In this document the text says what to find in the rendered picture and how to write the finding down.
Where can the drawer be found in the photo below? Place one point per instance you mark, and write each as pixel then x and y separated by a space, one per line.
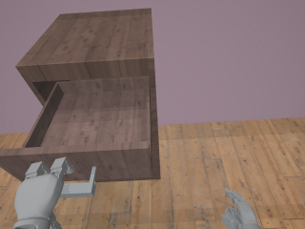
pixel 103 123

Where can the handle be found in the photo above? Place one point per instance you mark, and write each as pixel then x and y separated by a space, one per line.
pixel 81 189

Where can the cabinet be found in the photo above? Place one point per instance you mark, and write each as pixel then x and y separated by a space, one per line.
pixel 95 45

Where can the robot left hand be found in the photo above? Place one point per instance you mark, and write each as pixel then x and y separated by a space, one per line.
pixel 37 195

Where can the robot left forearm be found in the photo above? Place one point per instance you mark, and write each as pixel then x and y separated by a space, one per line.
pixel 32 223

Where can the robot right hand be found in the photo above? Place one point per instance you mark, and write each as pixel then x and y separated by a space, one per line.
pixel 244 213

